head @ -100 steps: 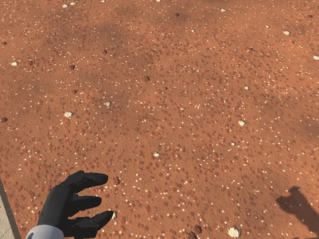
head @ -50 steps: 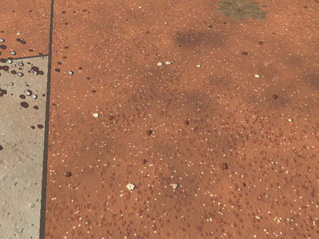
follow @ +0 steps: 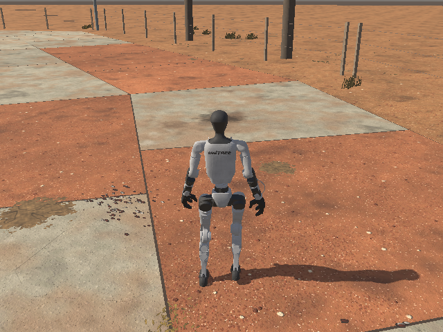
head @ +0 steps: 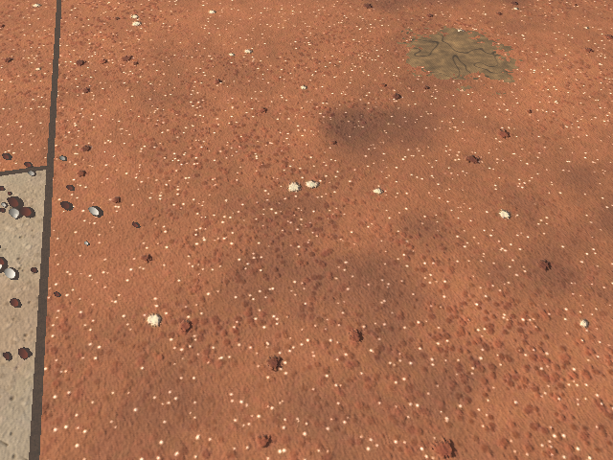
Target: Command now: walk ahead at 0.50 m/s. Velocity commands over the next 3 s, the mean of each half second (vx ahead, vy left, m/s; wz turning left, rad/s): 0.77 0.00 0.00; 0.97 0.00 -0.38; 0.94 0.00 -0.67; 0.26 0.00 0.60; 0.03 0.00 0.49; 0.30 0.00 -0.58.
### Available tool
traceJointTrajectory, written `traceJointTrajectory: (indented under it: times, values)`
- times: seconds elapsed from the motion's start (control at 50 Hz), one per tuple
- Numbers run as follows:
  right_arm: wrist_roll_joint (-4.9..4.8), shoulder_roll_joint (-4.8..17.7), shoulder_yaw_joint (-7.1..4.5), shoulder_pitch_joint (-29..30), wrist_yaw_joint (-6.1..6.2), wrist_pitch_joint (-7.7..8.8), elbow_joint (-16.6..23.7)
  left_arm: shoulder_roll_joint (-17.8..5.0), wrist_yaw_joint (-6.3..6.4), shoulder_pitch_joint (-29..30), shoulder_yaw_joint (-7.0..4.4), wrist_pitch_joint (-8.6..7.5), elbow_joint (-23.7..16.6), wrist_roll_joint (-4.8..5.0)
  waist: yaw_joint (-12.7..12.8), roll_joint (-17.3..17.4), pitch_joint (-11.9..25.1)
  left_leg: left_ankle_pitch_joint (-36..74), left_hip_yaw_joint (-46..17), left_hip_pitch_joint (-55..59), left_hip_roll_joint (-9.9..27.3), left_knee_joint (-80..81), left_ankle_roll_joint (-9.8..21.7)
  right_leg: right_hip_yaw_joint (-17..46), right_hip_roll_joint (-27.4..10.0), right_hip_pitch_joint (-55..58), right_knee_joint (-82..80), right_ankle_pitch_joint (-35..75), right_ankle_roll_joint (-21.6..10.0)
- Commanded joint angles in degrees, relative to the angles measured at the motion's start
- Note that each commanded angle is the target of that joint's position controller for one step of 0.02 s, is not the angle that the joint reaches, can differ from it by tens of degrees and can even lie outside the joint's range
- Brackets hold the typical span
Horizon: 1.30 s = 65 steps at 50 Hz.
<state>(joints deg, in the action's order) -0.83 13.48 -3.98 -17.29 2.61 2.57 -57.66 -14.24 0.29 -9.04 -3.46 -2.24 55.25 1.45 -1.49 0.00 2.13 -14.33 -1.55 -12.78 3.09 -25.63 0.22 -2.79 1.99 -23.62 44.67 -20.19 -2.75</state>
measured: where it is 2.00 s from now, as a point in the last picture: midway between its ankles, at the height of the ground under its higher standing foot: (390, 186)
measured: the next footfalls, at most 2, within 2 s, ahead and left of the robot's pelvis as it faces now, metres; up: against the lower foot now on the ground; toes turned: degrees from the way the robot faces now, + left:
right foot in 0.18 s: +0.11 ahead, -0.14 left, +0.00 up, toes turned -4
left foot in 0.60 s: +0.55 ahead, +0.05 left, +0.00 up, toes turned +3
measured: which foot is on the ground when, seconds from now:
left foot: down 0.00-0.18, up 0.20-0.58, down 0.60-1.00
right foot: up 0.00-0.16, down 0.18-0.60, up 0.62-1.00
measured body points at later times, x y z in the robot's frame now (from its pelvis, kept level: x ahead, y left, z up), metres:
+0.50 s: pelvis +0.25 -0.05 -0.01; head +0.27 -0.05 +0.44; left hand +0.14 +0.19 -0.15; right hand +0.47 -0.27 -0.10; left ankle +0.44 +0.08 -0.70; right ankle +0.07 -0.14 -0.74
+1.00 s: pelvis +0.68 -0.02 -0.02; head +0.71 -0.03 +0.43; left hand +0.92 +0.17 -0.12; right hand +0.57 -0.25 -0.17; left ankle +0.51 +0.05 -0.74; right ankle +0.89 -0.16 -0.68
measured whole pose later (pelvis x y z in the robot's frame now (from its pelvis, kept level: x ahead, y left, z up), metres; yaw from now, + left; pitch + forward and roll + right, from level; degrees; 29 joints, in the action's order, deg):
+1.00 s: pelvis +0.68 -0.02 -0.02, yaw -14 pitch +0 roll +1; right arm 1.0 12.0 -1.9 -26.7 0.6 7.2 -58.6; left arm -14.5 -4.0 -3.0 -2.0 -1.4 45.9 -0.6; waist -2.2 -0.9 -2.7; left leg -21.9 17.3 14.1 -4.9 -7.5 1.8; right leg -8.1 -3.6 -44.6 45.9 5.9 -8.2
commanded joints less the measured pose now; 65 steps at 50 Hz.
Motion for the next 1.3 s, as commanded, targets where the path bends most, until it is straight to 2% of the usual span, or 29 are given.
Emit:
traceJointTrajectory:
  times: [0.02, 0.06, 0.08, 0.14, 0.18, 0.2, 0.22, 0.26, 0.32, 0.5, 0.58, 0.6, 0.62, 0.64, 0.66, 0.68, 0.7, 0.76, 0.86, 1.0, 1.06, 1.08, 1.1, 1.12, 1.14, 1.16, 1.2, 1.24, 1.3]
  values:
    - [-1.08, 7.58, -1.75, -2.38, -0.15, 2.71, 1.47, -2.66, -0.78, 7.97, -1.03, -2.96, -4.99, 0.52, -1.31, 7.60, -4.84, -20.09, -19.95, 11.73, 15.05, 18.04, 9.84, 3.46, -5.68, -18.59, 1.19, 1.26, -1.04]
    - [-0.97, 8.66, -2.13, -1.71, -0.37, 2.71, 1.93, -1.23, -1.01, 9.60, -0.58, -3.70, -5.25, 0.23, -1.48, 8.31, -3.62, -15.34, -13.84, 7.71, 11.66, 17.78, 8.71, 0.39, -4.30, -9.61, -6.66, 3.08, 0.05]
    - [3.39, 9.58, -2.36, -1.87, -1.62, 1.97, 1.51, -1.14, -3.15, 8.05, -0.30, -1.67, -5.85, -5.00, -0.95, 10.58, -2.98, -16.57, -10.26, 4.04, 8.08, 18.75, 8.89, -3.20, -1.32, -2.45, -8.74, 0.79, 0.87]
    - [2.57, 10.20, -3.10, 0.69, -3.00, 1.00, 1.76, -2.24, -3.34, 0.31, -0.67, 0.00, -4.65, -3.36, 2.78, 8.31, -4.93, -18.74, -6.67, -6.90, 7.41, 14.40, 9.45, -7.19, 0.25, 14.31, -17.80, 5.82, 1.07]
    - [2.71, 8.01, -2.37, 3.99, -3.11, 1.46, 2.92, -6.09, -1.66, -16.67, -1.98, -1.34, 0.11, -3.28, 11.05, -1.93, -0.75, -12.30, -2.15, -20.81, 3.05, -4.54, 7.89, -0.54, -3.47, 36.54, -20.61, 0.12, -0.33]
    - [2.90, 0.88, -0.49, 8.79, -3.30, 2.27, 7.05, -14.27, -0.66, -26.06, -3.54, -2.22, 1.59, -4.66, 15.02, -20.32, 2.65, -15.33, 4.31, -33.72, -3.11, -29.73, 5.11, 24.53, -20.07, 43.84, -31.26, -23.24, -3.59]
    - [3.00, 1.78, -0.63, 11.81, -3.52, 2.74, 9.67, -15.41, -0.31, -21.72, -3.32, -2.26, 0.71, -4.37, 11.47, -16.20, -1.64, -11.66, -2.26, -44.11, -4.49, -39.51, 6.19, 43.19, -25.76, 37.53, -38.51, -33.22, -8.39]
    - [2.94, 5.19, -1.20, 11.43, -4.93, 3.13, 9.12, -9.16, -0.76, -12.28, -1.92, -2.56, -1.94, -3.36, 5.72, -4.55, -5.40, 0.39, -2.71, -43.22, 2.80, -42.13, 6.10, 31.25, -21.36, 30.40, -36.00, -22.63, -8.00]
    - [4.15, 4.23, -0.99, 9.45, -6.42, 1.71, 8.03, -4.71, -0.65, -12.16, -0.43, -3.64, -1.54, -2.99, 3.05, -5.16, -5.80, 4.55, 0.39, -36.88, 4.68, -39.12, 3.01, 19.79, -15.31, 24.54, -40.14, -11.35, -6.97]
    - [2.43, 2.39, 1.44, 26.51, -6.89, 0.22, 16.77, -5.78, -0.24, -18.77, -0.12, -5.36, 1.85, -1.91, 3.36, -3.29, -12.66, 16.43, 8.12, -23.34, 0.53, -10.37, 4.55, 3.76, -14.11, 22.93, -48.42, 26.87, -7.50]
    - [2.47, 6.76, -0.09, 12.38, -4.47, 0.37, 13.85, -10.45, 0.51, -19.14, -1.02, -4.01, 3.08, -2.95, -4.34, -7.81, -0.77, 5.24, 10.50, -3.68, -7.32, -9.65, 9.11, -0.92, -15.94, 31.35, -23.08, 74.81, -5.42]
    - [2.56, 8.80, -1.18, -0.81, -3.64, 0.47, 9.77, -11.25, 0.85, -17.59, -1.34, -3.09, 2.85, -3.18, -10.47, -7.12, 5.40, 3.92, 10.20, 10.65, -8.03, -6.58, 10.08, -2.16, -14.48, 26.53, -7.23, 72.28, -4.60]
    - [3.79, 13.27, -2.65, -11.44, -2.71, 0.66, 7.32, -8.23, 0.72, -17.94, -0.71, -2.84, 1.82, -3.42, -13.45, -3.16, 11.87, -9.85, -0.57, 27.19, 1.49, -7.55, 11.25, -1.85, -11.27, 12.40, 13.09, 53.10, -4.52]
    - [5.35, 17.70, -3.46, -10.38, -2.87, 1.19, 7.30, 2.79, -1.07, -24.03, 1.56, -3.35, -0.79, -1.29, -5.00, 15.28, 17.51, -36.39, -34.07, 39.52, 18.82, 3.10, 15.64, 2.66, -0.71, -10.64, 34.40, -4.24, -3.08]
    - [3.81, 14.33, -3.08, -6.39, -3.62, 1.27, 8.06, -3.85, -0.71, -18.23, 0.06, -4.08, -1.70, -0.86, -6.22, 9.55, 15.29, -41.89, -45.53, 33.72, 18.49, 13.50, 13.16, 10.17, -1.01, -15.37, 39.04, -2.92, -5.51]
    - [3.77, 10.82, -2.22, -0.58, -3.55, 1.82, 7.95, -5.87, -0.47, -12.45, -0.72, -4.02, -3.51, -0.44, -3.60, 5.33, 4.32, -31.39, -33.42, 24.18, 17.12, 13.12, 11.23, 8.52, -4.52, -18.15, 38.06, 4.46, -5.77]
    - [3.68, 7.73, -1.51, 1.73, -3.71, 2.57, 7.79, -4.71, -0.64, -11.70, -0.27, -3.97, -3.32, -0.86, -1.78, 0.07, 0.70, -20.86, -25.50, 15.86, 15.76, 13.86, 10.51, 8.16, -6.98, -15.49, 34.95, 7.93, -5.80]
    - [2.81, 3.29, 0.03, 2.15, -3.37, 3.95, 5.29, -0.64, -2.23, -13.84, 0.28, -1.11, -2.93, -2.87, 3.42, 2.93, -4.02, -12.09, -10.59, 2.15, 11.65, 18.10, 6.34, 8.41, -10.15, -9.31, 30.54, 9.25, -4.23]
    - [2.05, 3.55, 0.26, -1.19, -3.75, 5.65, 3.70, -0.08, -3.63, -0.53, 0.84, 1.02, -8.58, -1.89, 2.63, 2.04, -10.99, 7.59, 8.90, -0.63, 6.00, 22.50, 0.67, 3.05, -9.69, -16.85, 20.44, 21.74, -3.08]
    - [1.67, 8.07, 0.85, -7.80, -0.41, 5.09, 2.94, -2.68, -4.62, 7.93, 1.58, 0.20, -12.84, -2.03, 3.12, 3.25, -8.59, 67.13, 19.57, 16.62, 6.78, 15.48, -2.24, -10.64, -0.55, -8.69, -3.22, 27.57, -6.97]
    - [2.56, 13.47, -0.80, -3.42, 1.45, 2.33, 5.64, -8.49, -3.81, -10.06, -0.60, 0.98, -8.38, -1.77, 13.57, 7.62, 1.53, 86.97, 18.25, 18.82, 10.39, -9.33, -1.44, -10.37, 4.38, 10.35, -3.44, 17.66, -9.95]
    - [3.27, 14.31, -1.30, 0.58, 1.18, 1.37, 7.27, -11.42, -2.92, -22.86, -2.30, 1.12, -4.67, -1.87, 19.36, 7.05, 5.74, 81.04, 16.15, 12.67, 11.01, -26.59, -0.07, -5.71, 3.74, 22.47, -5.60, 11.91, -12.69]
    - [3.08, 13.04, -1.56, 3.40, -0.28, 0.96, 7.68, -12.69, -1.65, -26.52, -3.82, 1.11, -3.10, -1.15, 20.53, 0.15, 4.53, 40.57, 16.35, 2.37, 3.51, -50.60, 1.11, 0.08, 1.02, 30.09, -11.86, 9.45, -15.54]
    - [4.17, 2.71, 1.13, 5.19, -1.53, 2.34, 11.31, -14.80, -1.18, -20.35, -4.17, 1.56, -3.00, -1.16, 11.93, -12.60, -1.25, -13.54, 11.26, -21.18, -5.37, -69.53, 0.96, 13.50, -5.03, 34.67, -5.62, 19.28, -17.78]
    - [2.06, 2.23, 1.93, 4.03, -2.06, 3.96, 18.33, -17.98, -1.39, -16.57, -4.53, 1.85, -5.24, -2.61, 7.47, -12.56, 8.13, -14.38, -0.69, -37.01, -6.45, -74.58, -0.66, 40.71, -13.31, 44.53, -18.85, 5.32, -28.57]
    - [2.87, 5.35, 2.20, 6.46, -2.36, 5.61, 18.69, -14.44, -0.98, -15.72, -4.25, 1.72, -6.30, -3.14, 7.75, -2.14, 4.59, -10.15, -4.32, -40.20, -2.89, -68.05, 0.32, 48.63, -16.63, 40.53, -30.85, -8.88, -26.09]
    - [3.67, 7.26, 1.95, 7.81, -2.54, 5.50, 17.99, -10.28, -0.37, -11.88, -3.08, 0.71, -5.97, -3.11, 1.99, 7.06, -5.29, -5.54, -3.91, -34.33, 1.18, -57.00, -0.88, 40.53, -13.21, 23.27, -33.97, -3.50, -20.97]
    - [5.34, 6.42, 2.60, 6.96, -2.91, 2.74, 18.02, -9.41, 0.35, -9.98, -2.25, -1.26, -6.92, -2.22, -1.25, 8.06, -7.56, -5.20, -3.27, -27.57, 4.13, -49.38, -3.51, 32.09, -8.26, 11.08, -34.69, 2.88, -19.10]
    - [4.79, 4.91, 3.78, 15.08, -3.94, 1.35, 22.05, -10.67, -0.02, -11.17, -2.44, -3.38, -7.31, -1.82, 0.40, 5.05, -10.07, 3.35, 1.43, -21.17, 5.38, -30.83, -5.13, 22.86, -2.90, 1.41, -37.27, 14.19, -17.02]
Over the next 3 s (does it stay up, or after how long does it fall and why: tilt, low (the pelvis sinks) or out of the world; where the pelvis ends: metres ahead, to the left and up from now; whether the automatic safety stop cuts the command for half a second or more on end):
stays up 1.52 -0.34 -0.01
